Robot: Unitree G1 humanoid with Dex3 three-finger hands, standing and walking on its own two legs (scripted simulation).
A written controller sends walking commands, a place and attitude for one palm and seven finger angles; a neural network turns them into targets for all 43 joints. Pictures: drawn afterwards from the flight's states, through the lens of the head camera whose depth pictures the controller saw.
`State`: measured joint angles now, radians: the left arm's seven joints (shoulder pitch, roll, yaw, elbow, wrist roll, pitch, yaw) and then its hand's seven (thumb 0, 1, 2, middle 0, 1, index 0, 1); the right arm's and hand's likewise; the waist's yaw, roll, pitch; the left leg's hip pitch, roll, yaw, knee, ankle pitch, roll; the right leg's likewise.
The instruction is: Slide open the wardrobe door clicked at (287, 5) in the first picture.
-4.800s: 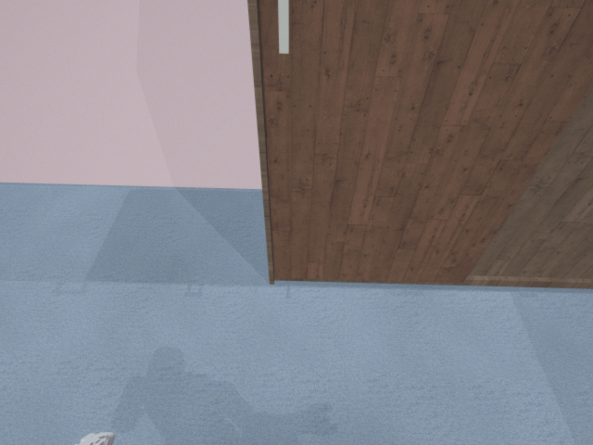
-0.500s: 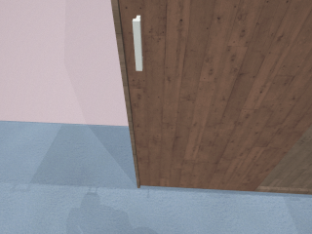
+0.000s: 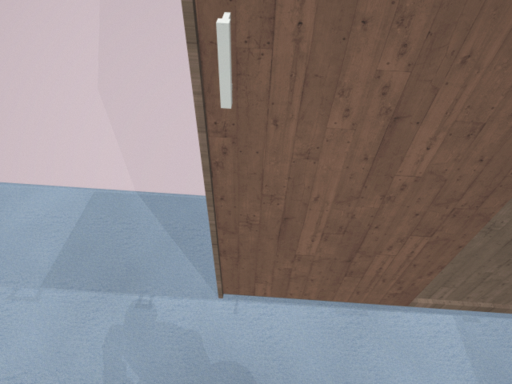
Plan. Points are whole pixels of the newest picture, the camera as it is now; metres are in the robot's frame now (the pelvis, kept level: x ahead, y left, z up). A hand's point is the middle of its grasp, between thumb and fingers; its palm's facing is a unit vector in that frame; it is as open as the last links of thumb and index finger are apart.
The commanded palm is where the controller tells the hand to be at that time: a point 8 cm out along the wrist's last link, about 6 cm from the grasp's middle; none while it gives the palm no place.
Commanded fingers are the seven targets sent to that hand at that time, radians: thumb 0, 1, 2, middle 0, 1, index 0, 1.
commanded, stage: look again from close up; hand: left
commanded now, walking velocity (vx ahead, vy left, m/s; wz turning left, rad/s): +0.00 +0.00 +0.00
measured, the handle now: (226, 62) +0.56 +0.09 +0.24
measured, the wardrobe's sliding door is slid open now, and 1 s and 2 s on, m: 0.00 0.00 0.00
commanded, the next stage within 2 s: shuffle to correct the standing spot in 1.92 s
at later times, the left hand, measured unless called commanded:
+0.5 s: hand out of the picture -0.02 +0.16 -0.18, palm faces +0.04 -0.99 -0.16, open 7.4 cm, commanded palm none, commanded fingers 0.00 0.90 0.90 -0.20 -0.30 -0.20 -0.30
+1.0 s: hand out of the picture +0.00 +0.15 -0.18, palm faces +0.04 -0.99 -0.15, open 7.4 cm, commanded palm none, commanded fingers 0.00 0.90 0.90 -0.20 -0.30 -0.20 -0.30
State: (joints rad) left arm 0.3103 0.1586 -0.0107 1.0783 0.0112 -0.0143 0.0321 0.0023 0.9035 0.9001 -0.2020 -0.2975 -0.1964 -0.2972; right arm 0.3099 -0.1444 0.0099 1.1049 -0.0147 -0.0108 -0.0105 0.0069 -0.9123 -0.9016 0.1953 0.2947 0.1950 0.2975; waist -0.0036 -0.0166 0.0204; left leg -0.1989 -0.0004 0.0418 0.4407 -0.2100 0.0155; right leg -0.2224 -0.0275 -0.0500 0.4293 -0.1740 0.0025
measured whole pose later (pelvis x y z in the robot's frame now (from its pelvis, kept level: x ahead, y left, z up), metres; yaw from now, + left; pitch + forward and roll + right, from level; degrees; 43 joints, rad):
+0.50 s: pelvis +0.00 +0.00 +0.00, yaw +0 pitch -2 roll +0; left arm 0.35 0.13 0.00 1.09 0.02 -0.01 0.04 0.00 0.90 0.90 -0.20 -0.30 -0.20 -0.30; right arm 0.31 -0.12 0.00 1.11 -0.02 -0.01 -0.02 0.01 -0.92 -0.90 0.20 0.29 0.20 0.30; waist 0.00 -0.02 0.02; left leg -0.20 -0.01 0.05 0.43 -0.21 0.02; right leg -0.22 -0.03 -0.05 0.42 -0.17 0.01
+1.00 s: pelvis +0.01 +0.00 +0.00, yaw +0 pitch -2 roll +0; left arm 0.34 0.12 0.00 1.09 0.02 -0.02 0.04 0.00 0.90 0.90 -0.20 -0.30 -0.20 -0.30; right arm 0.32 -0.11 0.00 1.12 -0.02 -0.01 -0.02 0.01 -0.92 -0.90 0.20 0.29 0.19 0.30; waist 0.00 -0.01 0.02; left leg -0.19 0.00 0.05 0.43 -0.22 0.02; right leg -0.22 -0.03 -0.04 0.43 -0.18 0.00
